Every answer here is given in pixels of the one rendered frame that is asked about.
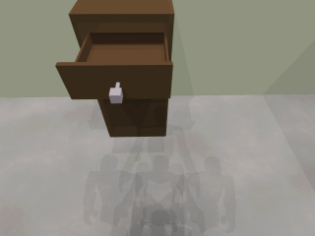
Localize handle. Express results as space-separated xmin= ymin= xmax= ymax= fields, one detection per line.
xmin=109 ymin=83 xmax=123 ymax=103

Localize drawer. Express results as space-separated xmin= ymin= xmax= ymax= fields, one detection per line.
xmin=55 ymin=31 xmax=173 ymax=100

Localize cabinet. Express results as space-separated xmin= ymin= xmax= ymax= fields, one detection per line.
xmin=68 ymin=0 xmax=174 ymax=138

